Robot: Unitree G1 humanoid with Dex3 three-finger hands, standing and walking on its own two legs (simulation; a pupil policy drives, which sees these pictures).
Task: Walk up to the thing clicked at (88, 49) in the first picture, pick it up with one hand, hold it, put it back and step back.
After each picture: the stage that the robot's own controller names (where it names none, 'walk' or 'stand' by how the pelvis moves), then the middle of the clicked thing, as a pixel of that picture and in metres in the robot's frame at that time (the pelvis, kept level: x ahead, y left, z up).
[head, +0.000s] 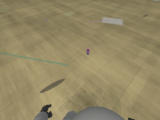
stand; (87, 52) +1.32 +0.05 -0.72
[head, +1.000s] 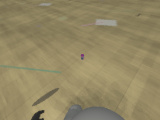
walk; (82, 56) +1.19 +0.23 -0.71
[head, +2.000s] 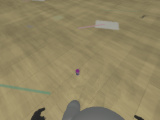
walk; (77, 72) +0.74 +0.24 -0.71
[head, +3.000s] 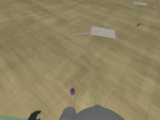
walk; (72, 91) +0.43 +0.16 -0.70
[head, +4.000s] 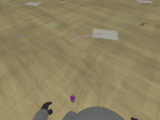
stand; (72, 99) +0.34 +0.20 -0.72
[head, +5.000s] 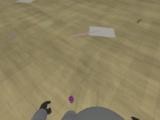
stand; (71, 99) +0.31 +0.20 -0.71
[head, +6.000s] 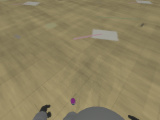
stand; (73, 101) +0.31 +0.18 -0.73
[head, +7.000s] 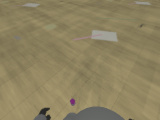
stand; (72, 102) +0.31 +0.18 -0.73
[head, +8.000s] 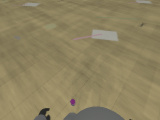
stand; (72, 102) +0.30 +0.19 -0.73
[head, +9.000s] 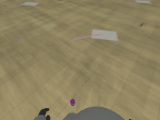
go down; (72, 102) +0.29 +0.18 -0.73
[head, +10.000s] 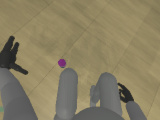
go down; (62, 63) +0.38 +0.22 -0.33
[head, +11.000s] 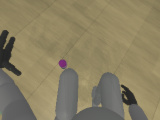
approach; (63, 64) +0.38 +0.22 -0.30
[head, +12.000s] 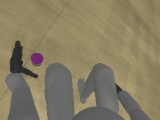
close in; (37, 60) +0.37 +0.26 -0.22
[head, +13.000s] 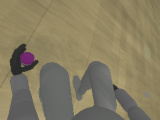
close; (27, 60) +0.37 +0.27 -0.22
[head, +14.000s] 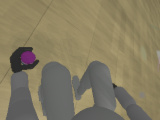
lift; (27, 59) +0.36 +0.26 -0.22
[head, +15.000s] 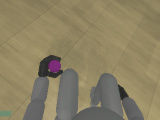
lift; (55, 68) +0.31 +0.24 -0.07
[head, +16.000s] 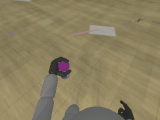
lift; (64, 70) +0.33 +0.18 +0.05
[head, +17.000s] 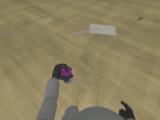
hold; (67, 75) +0.31 +0.17 +0.00
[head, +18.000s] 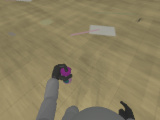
hold; (66, 75) +0.31 +0.17 +0.00
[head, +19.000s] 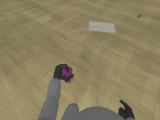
crouch; (67, 75) +0.32 +0.16 -0.01
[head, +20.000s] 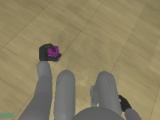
lower; (54, 54) +0.43 +0.22 -0.09
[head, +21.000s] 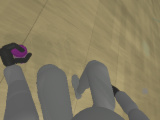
lower; (21, 55) +0.40 +0.28 -0.22
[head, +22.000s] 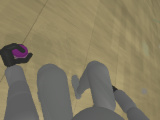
lower; (21, 54) +0.39 +0.28 -0.22
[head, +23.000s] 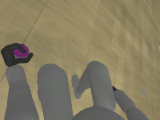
lower; (22, 54) +0.39 +0.28 -0.22
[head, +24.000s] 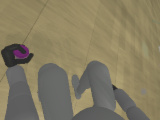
lower; (22, 55) +0.39 +0.28 -0.22
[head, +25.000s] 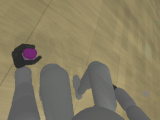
open; (29, 56) +0.38 +0.26 -0.22
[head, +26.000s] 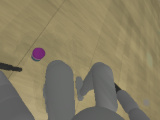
stand; (37, 55) +0.38 +0.24 -0.22
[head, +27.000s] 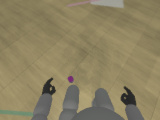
stand; (70, 79) +0.37 +0.19 -0.53
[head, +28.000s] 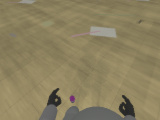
stand; (72, 99) +0.33 +0.18 -0.66
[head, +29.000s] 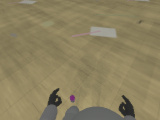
stand; (72, 98) +0.34 +0.18 -0.67
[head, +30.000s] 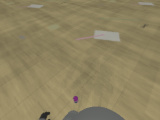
stand; (75, 99) +0.35 +0.16 -0.72
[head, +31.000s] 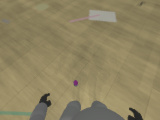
walk; (75, 83) +0.41 +0.14 -0.70
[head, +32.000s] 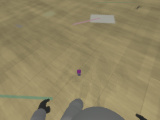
walk; (79, 72) +0.67 +0.18 -0.70
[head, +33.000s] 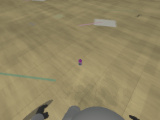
stand; (80, 62) +0.98 +0.20 -0.70
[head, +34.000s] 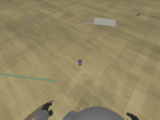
stand; (79, 62) +0.97 +0.18 -0.72
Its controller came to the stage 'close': yes
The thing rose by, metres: 0.71
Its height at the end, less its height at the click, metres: +0.00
